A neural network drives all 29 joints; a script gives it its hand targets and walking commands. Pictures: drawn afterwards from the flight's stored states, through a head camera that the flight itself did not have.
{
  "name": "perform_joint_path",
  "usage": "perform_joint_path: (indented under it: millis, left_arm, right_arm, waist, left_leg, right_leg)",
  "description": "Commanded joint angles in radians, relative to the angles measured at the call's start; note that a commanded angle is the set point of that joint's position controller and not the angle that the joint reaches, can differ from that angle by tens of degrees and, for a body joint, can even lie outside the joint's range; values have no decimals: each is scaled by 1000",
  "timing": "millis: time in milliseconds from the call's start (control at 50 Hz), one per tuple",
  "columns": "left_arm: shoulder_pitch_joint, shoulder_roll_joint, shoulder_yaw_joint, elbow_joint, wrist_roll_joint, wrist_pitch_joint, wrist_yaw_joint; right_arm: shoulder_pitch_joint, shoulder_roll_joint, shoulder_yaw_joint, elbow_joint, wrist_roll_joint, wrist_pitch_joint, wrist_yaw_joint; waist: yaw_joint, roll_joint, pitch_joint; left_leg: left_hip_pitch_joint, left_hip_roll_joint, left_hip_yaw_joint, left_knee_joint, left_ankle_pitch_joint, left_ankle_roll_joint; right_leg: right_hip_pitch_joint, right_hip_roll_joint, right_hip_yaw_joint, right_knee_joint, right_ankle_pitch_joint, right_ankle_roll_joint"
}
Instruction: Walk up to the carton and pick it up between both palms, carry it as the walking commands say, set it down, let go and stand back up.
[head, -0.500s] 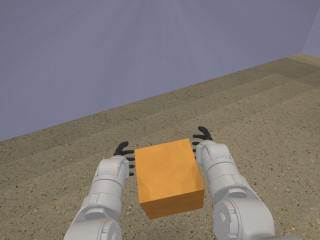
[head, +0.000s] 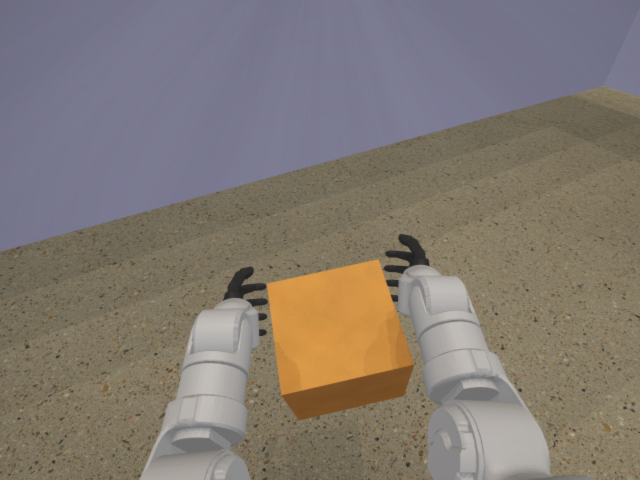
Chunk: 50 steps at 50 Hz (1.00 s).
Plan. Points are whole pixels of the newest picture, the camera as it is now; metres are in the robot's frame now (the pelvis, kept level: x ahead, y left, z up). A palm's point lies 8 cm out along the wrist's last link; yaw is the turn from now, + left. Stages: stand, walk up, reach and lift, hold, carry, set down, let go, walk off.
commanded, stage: carry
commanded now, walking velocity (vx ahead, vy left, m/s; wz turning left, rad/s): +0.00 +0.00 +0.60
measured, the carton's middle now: (337, 341) +0.33 -0.03 -0.02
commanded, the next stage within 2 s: none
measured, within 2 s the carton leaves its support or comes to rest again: neither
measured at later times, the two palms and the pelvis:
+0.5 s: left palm (180, 254) +0.35 +0.17 +0.15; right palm (367, 244) +0.35 -0.07 +0.15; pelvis -0.02 +0.03 +0.00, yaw +3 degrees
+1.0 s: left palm (82, 280) +0.32 +0.28 +0.13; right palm (271, 238) +0.38 +0.06 +0.14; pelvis -0.02 +0.08 +0.01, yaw +15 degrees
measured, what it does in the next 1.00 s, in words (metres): shifts its weight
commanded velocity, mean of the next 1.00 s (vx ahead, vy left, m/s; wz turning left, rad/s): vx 0.00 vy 0.00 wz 0.60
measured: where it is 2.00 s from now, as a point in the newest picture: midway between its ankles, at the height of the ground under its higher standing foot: outside the picture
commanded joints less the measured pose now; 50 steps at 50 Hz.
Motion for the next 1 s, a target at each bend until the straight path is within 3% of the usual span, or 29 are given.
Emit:
perform_joint_path:
  millis: [0,20,60,100,120,160,180,220,260,280,300,360,440,500,540,560,580,600,620,640,660,700,800,840,880,920,940,960,980]
  left_arm:
    - [-979,-1001,-525,-406,-278,-58,-242]
    - [-1023,-1014,-570,-470,-306,-30,-228]
    - [-1139,-984,-595,-516,-351,10,-200]
    - [-1106,-988,-596,-469,-377,55,-181]
    - [-1156,-981,-580,-449,-384,76,-161]
    - [-988,-970,-511,-407,-370,130,-119]
    - [-1038,-938,-479,-387,-362,149,-91]
    - [-1100,-893,-416,-363,-337,188,-47]
    - [-1144,-896,-371,-318,-334,226,-22]
    - [-1087,-898,-352,-293,-321,246,-15]
    - [-1129,-899,-345,-266,-319,259,-7]
    - [-1164,-934,-336,-257,-346,281,1]
    - [-1210,-964,-312,-218,-351,302,5]
    - [-1217,-978,-291,-193,-349,306,2]
    - [-1213,-977,-281,-202,-345,299,0]
    - [-1255,-975,-281,-202,-347,296,0]
    - [-1200,-973,-277,-192,-333,301,0]
    - [-1140,-968,-265,-170,-312,304,1]
    - [-1155,-969,-278,-194,-322,302,0]
    - [-1164,-976,-289,-182,-320,302,3]
    - [-1195,-979,-298,-181,-316,298,8]
    - [-1228,-1013,-338,-193,-336,288,7]
    - [-1299,-1025,-381,-262,-383,266,1]
    - [-1251,-1021,-373,-273,-381,263,-6]
    - [-1226,-1008,-360,-296,-386,249,-12]
    - [-1193,-997,-347,-311,-395,243,-16]
    - [-1110,-998,-361,-317,-365,253,-11]
    - [-1159,-981,-366,-332,-354,258,-5]
    - [-1159,-962,-373,-338,-348,265,-1]
  right_arm:
    - [-566,1234,464,-245,267,88,357]
    - [-599,1227,486,-324,292,104,338]
    - [-647,1201,501,-344,300,149,293]
    - [-695,1158,539,-440,324,186,247]
    - [-724,1119,530,-473,327,204,222]
    - [-622,1090,516,-536,327,255,179]
    - [-735,1070,516,-547,339,276,157]
    - [-847,1038,496,-545,352,313,128]
    - [-940,988,450,-562,352,335,104]
    - [-866,990,435,-528,335,359,98]
    - [-907,977,416,-526,318,368,86]
    - [-941,996,406,-560,318,384,66]
    - [-983,983,374,-552,308,396,54]
    - [-1044,987,380,-574,313,397,54]
    - [-1065,1011,393,-580,322,392,53]
    - [-1109,1009,387,-578,319,393,50]
    - [-1085,1010,390,-576,317,395,51]
    - [-1065,1011,398,-570,319,398,55]
    - [-1042,1010,390,-563,318,394,57]
    - [-1088,992,387,-577,317,390,59]
    - [-1085,990,378,-559,306,390,62]
    - [-1090,1009,390,-576,303,379,66]
    - [-1112,1015,376,-595,315,356,70]
    - [-1044,1019,381,-580,301,358,73]
    - [-1079,1015,427,-648,319,349,72]
    - [-1081,1027,463,-693,338,348,65]
    - [-1071,1023,475,-701,349,354,73]
    - [-1069,1024,458,-655,346,361,77]
    - [-1000,1033,442,-594,339,368,81]
  waist:
    - [1,-3,-412]
    - [1,189,-379]
    - [3,164,-401]
    - [22,76,-505]
    - [26,8,-533]
    - [40,-250,-570]
    - [37,-284,-561]
    - [22,-219,-523]
    - [17,90,-446]
    - [11,179,-402]
    - [8,156,-386]
    - [8,130,-451]
    - [18,103,-472]
    - [29,8,-477]
    - [25,-172,-501]
    - [20,-240,-510]
    - [13,-222,-498]
    - [9,-200,-485]
    - [0,-71,-484]
    - [8,132,-439]
    - [2,180,-395]
    - [8,132,-450]
    - [17,214,-569]
    - [24,163,-604]
    - [53,18,-610]
    - [31,-391,-610]
    - [27,-315,-578]
    - [13,-248,-560]
    - [-2,-146,-563]
  left_leg:
    - [166,215,-323,-408,-46,65]
    - [161,347,-492,-429,240,126]
    - [176,347,-466,-317,642,182]
    - [109,233,-266,-156,784,96]
    - [-19,159,-191,-91,701,46]
    - [-248,8,-65,38,117,-19]
    - [-256,5,-32,43,-57,-25]
    - [-124,31,-61,-89,-70,-1]
    - [-5,231,-413,-380,137,72]
    - [48,315,-559,-444,289,132]
    - [102,327,-628,-444,379,156]
    - [117,236,-450,-359,576,97]
    - [-90,139,-330,-320,447,16]
    - [-212,72,-226,-233,354,-31]
    - [-277,16,-125,-75,120,-45]
    - [-250,28,-111,-30,4,-42]
    - [-205,45,-128,-23,-10,-30]
    - [-133,59,-148,-82,28,-18]
    - [-46,109,-262,-213,134,14]
    - [22,208,-485,-420,327,46]
    - [121,264,-662,-488,476,58]
    - [302,262,-694,-434,585,62]
    - [251,125,-441,-475,730,-115]
    - [146,100,-369,-435,811,-183]
    - [-91,-2,-175,-337,640,-283]
    - [-272,29,-158,123,-82,-139]
    - [-221,123,-208,58,-105,-86]
    - [-129,129,-237,-88,-65,-44]
    - [18,135,-313,-248,147,-13]
  right_leg:
    - [-90,-103,64,-136,81,-21]
    - [-187,-27,-47,12,-33,4]
    - [-178,-26,-47,36,-158,6]
    - [63,-83,-22,-158,123,-14]
    - [236,-126,45,-187,262,-43]
    - [412,-355,292,-232,491,-142]
    - [387,-407,316,-252,487,-165]
    - [197,-352,218,-243,240,-121]
    - [-37,-126,-27,-45,-101,-8]
    - [-133,-9,-105,26,-250,36]
    - [-173,2,-53,61,-304,41]
    - [-29,-9,-55,-52,-242,25]
    - [271,-52,-43,-208,-108,-15]
    - [401,-186,32,-234,2,-55]
    - [417,-370,177,-265,175,-110]
    - [364,-423,189,-257,159,-133]
    - [283,-425,161,-253,77,-117]
    - [202,-385,101,-226,18,-80]
    - [127,-287,0,-132,-54,-26]
    - [18,-110,-109,11,-230,36]
    - [-119,8,-94,70,-362,65]
    - [-228,3,2,162,-356,60]
    - [111,35,-104,-186,-260,27]
    - [351,-4,-87,-350,-204,-4]
    - [637,-157,-64,-405,-24,-62]
    - [587,-551,186,-273,510,-188]
    - [425,-599,139,-214,538,-169]
    - [336,-526,57,-142,472,-109]
    - [243,-370,-21,-50,345,-32]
